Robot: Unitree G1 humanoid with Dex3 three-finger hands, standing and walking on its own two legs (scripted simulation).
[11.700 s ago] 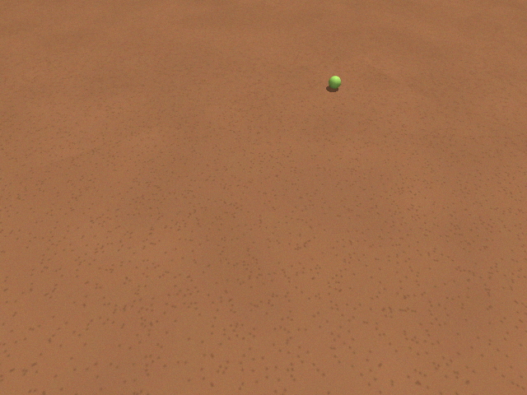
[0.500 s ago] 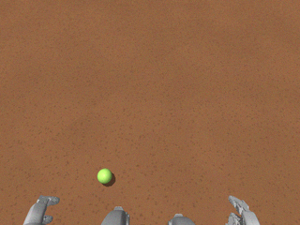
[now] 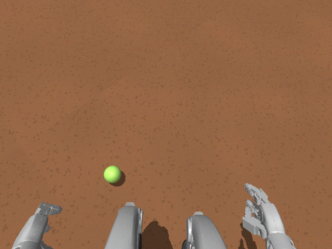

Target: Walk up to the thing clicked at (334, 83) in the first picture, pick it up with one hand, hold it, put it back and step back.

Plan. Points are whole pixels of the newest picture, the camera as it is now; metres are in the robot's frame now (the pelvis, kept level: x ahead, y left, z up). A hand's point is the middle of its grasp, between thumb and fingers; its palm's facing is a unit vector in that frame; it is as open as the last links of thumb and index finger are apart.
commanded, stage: rise first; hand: left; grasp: from above
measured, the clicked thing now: (112, 174) +0.41 +0.25 -0.59
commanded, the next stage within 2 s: approach in 1.74 s
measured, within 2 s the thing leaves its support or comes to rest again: neither
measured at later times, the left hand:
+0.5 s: hand (78, 198) +0.26 +0.30 -0.33, palm faces -0.46 -0.33 -0.82, open 14.0 cm
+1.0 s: hand (89, 185) +0.32 +0.30 -0.42, palm faces -0.47 -0.09 -0.88, open 14.2 cm
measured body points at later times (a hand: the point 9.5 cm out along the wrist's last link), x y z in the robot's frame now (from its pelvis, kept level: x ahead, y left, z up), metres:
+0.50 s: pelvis -0.07 -0.01 -0.19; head +0.14 +0.01 +0.20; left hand +0.28 +0.32 -0.28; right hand +0.09 -0.28 -0.33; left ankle +0.03 +0.12 -0.60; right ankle -0.01 -0.14 -0.60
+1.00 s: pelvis -0.09 +0.00 -0.27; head +0.13 +0.03 +0.12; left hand +0.34 +0.30 -0.37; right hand -0.01 -0.29 -0.39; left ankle +0.03 +0.12 -0.60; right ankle -0.01 -0.14 -0.60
